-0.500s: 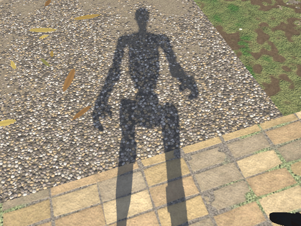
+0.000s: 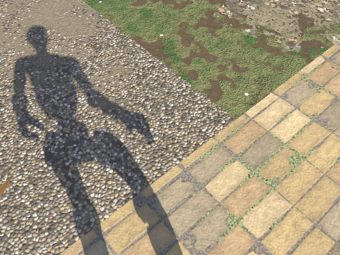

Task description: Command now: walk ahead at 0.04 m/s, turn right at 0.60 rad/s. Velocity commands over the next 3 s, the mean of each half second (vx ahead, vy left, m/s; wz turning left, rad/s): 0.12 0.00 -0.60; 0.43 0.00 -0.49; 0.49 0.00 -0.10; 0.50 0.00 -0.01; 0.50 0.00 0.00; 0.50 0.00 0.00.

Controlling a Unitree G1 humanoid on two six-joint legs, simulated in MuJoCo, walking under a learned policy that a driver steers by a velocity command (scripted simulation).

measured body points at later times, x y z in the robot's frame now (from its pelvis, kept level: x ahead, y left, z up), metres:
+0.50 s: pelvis +0.05 -0.02 +0.00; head +0.06 -0.03 +0.45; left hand +0.26 +0.22 -0.09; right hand +0.13 -0.34 -0.09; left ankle +0.09 +0.10 -0.74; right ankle +0.02 -0.12 -0.74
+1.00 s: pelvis +0.22 -0.16 -0.03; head +0.27 -0.19 +0.42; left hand +0.55 -0.08 -0.09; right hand +0.05 -0.39 -0.15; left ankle +0.11 +0.09 -0.69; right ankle +0.26 -0.29 -0.74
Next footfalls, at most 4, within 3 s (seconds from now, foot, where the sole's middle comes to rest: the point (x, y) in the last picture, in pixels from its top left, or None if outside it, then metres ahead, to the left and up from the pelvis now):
0.06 right None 0.06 -0.13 -0.77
0.50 left None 0.13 0.09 -0.77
0.96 right None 0.30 -0.32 -0.77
1.48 left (248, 191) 0.69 -0.29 -0.77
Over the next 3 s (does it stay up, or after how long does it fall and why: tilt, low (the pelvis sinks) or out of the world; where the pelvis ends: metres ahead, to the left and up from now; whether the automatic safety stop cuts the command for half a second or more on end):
stays up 1.18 -0.73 0.00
